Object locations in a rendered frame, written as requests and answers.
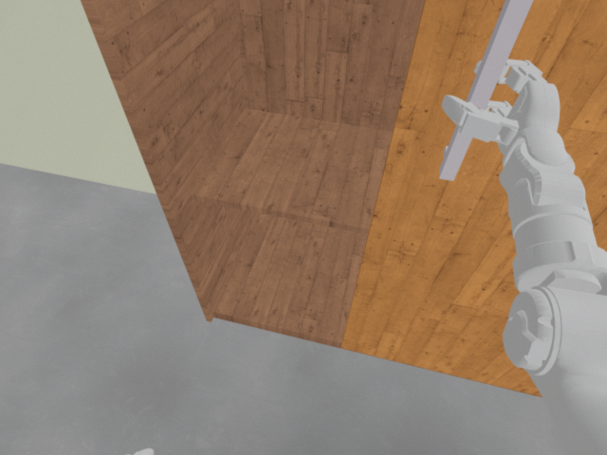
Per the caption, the right robot hand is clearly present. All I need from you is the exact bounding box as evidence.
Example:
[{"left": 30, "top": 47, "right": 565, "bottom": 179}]
[{"left": 442, "top": 59, "right": 560, "bottom": 155}]

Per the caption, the wardrobe door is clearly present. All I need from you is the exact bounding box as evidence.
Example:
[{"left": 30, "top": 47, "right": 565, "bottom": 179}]
[{"left": 341, "top": 0, "right": 607, "bottom": 397}]

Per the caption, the robot right upper arm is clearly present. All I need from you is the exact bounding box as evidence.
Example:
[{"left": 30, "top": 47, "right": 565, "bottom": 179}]
[{"left": 503, "top": 285, "right": 607, "bottom": 455}]

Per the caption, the handle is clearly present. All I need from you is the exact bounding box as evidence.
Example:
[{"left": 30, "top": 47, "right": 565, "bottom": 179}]
[{"left": 439, "top": 0, "right": 534, "bottom": 181}]

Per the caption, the robot right forearm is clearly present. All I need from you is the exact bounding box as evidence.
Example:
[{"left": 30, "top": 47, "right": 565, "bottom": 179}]
[{"left": 499, "top": 127, "right": 607, "bottom": 296}]

